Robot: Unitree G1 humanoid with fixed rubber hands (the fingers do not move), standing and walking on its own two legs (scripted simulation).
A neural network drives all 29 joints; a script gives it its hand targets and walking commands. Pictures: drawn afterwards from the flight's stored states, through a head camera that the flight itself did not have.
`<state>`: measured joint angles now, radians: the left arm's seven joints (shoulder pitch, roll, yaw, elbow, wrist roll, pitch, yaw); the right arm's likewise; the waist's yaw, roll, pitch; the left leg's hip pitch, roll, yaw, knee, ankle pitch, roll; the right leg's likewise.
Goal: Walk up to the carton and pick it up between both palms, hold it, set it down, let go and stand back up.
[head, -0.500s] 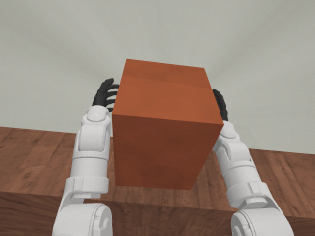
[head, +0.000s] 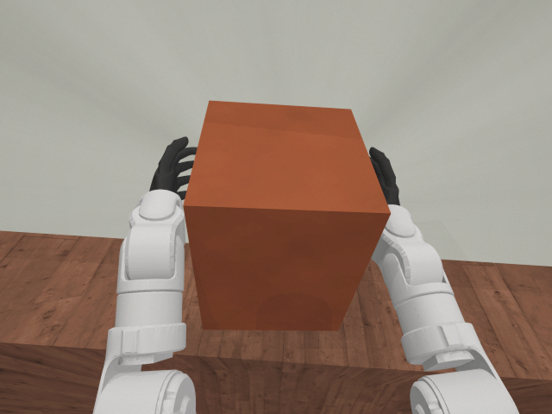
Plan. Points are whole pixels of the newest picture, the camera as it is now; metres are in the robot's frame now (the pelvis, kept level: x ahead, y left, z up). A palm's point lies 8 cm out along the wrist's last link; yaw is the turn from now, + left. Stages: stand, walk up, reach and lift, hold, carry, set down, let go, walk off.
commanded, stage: hold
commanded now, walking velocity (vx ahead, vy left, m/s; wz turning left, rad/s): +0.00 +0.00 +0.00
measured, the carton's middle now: (276, 220) +0.37 -0.01 +0.16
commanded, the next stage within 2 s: none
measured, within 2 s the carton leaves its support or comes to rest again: neither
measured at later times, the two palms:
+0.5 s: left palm (153, 188) +0.36 +0.15 +0.22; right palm (377, 192) +0.36 -0.14 +0.21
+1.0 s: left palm (153, 188) +0.36 +0.15 +0.22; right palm (377, 191) +0.36 -0.15 +0.21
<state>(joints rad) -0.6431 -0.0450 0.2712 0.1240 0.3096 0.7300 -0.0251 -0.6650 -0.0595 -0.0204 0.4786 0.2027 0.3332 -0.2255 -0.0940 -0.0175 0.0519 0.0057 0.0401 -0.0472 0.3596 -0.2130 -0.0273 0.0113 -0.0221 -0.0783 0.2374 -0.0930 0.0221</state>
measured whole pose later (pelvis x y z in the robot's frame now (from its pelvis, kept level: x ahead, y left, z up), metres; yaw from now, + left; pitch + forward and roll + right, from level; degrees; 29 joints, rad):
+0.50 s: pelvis -0.01 +0.00 +0.00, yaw +0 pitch -10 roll -1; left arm -0.74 -0.02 0.32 0.23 0.35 0.77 -0.06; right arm -0.77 -0.04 -0.08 0.61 0.17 0.36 -0.21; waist -0.07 -0.05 0.03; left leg 0.01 0.03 -0.05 0.35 -0.19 -0.03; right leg 0.01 -0.03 -0.07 0.26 -0.09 0.02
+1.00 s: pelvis +0.00 +0.00 +0.00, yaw +0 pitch -11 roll -1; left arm -0.66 -0.04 0.31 0.08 0.34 0.81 -0.07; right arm -0.71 -0.06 0.00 0.48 0.23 0.41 -0.24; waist -0.09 -0.03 0.04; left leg 0.06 0.04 -0.05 0.35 -0.22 -0.03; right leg 0.06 -0.02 -0.07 0.25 -0.11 0.02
